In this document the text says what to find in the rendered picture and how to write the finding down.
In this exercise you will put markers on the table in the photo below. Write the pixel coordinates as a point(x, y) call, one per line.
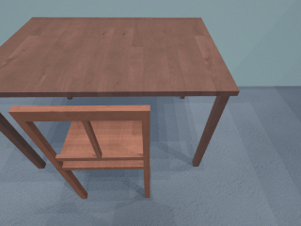
point(114, 57)

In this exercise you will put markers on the chair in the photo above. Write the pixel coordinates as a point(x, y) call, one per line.
point(101, 137)

